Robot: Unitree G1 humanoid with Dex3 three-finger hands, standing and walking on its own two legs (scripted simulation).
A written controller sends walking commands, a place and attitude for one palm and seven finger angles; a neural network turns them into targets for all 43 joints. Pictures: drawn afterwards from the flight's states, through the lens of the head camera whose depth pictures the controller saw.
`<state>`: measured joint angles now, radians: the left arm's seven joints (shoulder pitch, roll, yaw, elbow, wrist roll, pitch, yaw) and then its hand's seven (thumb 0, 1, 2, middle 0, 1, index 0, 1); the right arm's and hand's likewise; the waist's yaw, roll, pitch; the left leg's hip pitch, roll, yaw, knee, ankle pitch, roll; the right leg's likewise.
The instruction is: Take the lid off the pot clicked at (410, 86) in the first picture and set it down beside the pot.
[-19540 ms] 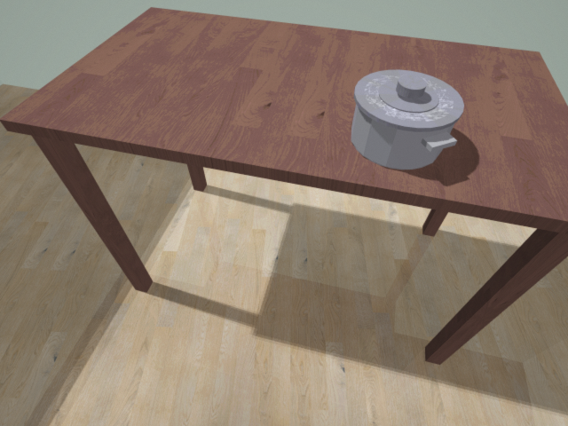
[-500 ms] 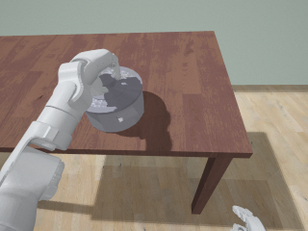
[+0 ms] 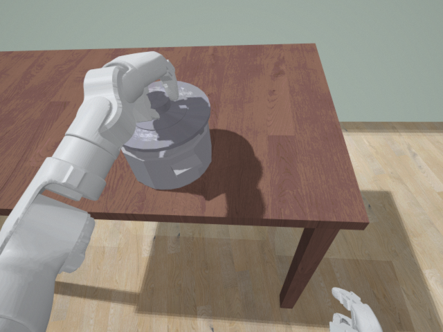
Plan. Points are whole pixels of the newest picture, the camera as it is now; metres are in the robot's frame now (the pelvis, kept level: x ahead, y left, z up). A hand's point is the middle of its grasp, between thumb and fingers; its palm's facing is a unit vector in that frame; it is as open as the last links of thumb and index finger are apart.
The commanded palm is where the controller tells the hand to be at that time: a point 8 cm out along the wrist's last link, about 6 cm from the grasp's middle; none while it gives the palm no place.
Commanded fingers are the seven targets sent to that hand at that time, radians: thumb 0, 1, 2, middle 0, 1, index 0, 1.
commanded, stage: lift the lid straight up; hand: left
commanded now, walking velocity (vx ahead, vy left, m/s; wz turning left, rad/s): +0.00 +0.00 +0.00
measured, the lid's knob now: (156, 103) +0.47 +0.14 +0.18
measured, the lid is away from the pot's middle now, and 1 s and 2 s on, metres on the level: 0.00 0.02 0.07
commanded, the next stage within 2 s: move the lid sideways beside the pot in 1.38 s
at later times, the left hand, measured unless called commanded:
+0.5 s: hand (139, 81) +0.44 +0.14 +0.24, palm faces -0.23 -0.10 -0.97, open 7.9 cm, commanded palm +0.42 +0.15 +0.33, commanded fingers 0.00 0.58 1.10 -0.83 -0.98 -0.82 -0.97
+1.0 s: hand (132, 54) +0.45 +0.14 +0.28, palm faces -0.15 -0.10 -0.98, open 7.9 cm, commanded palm +0.42 +0.15 +0.37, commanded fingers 0.00 0.58 1.10 -0.83 -0.98 -0.82 -0.97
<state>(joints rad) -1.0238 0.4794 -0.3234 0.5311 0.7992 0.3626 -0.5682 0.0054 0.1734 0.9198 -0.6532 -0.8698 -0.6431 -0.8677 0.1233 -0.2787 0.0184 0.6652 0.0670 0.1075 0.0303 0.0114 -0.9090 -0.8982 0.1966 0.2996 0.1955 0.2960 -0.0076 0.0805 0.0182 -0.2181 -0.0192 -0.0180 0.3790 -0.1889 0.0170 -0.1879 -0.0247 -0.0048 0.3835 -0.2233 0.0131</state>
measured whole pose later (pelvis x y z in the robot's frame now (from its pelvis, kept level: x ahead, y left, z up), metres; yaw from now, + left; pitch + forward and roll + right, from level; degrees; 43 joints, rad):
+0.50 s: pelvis +0.00 +0.00 +0.00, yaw +0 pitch +2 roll +0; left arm -1.13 0.50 -0.32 0.55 0.80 0.38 -0.59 0.01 0.17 0.92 -0.66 -0.87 -0.65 -0.87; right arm 0.13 -0.29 0.02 0.67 0.07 0.09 0.03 0.01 -0.91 -0.90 0.20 0.30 0.20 0.30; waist -0.01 0.08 0.02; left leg -0.22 -0.02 -0.02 0.36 -0.18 0.02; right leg -0.19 -0.03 0.00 0.38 -0.21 0.02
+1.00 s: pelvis +0.00 +0.01 +0.00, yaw +0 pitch +2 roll +0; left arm -1.22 0.52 -0.32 0.55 0.81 0.41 -0.62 0.01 0.16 0.92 -0.66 -0.87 -0.65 -0.87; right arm 0.14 -0.29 0.03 0.66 0.07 0.08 0.03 0.01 -0.91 -0.90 0.20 0.30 0.20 0.30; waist 0.00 0.08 0.01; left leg -0.21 -0.03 -0.01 0.35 -0.17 0.03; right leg -0.19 -0.04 0.00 0.36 -0.21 0.02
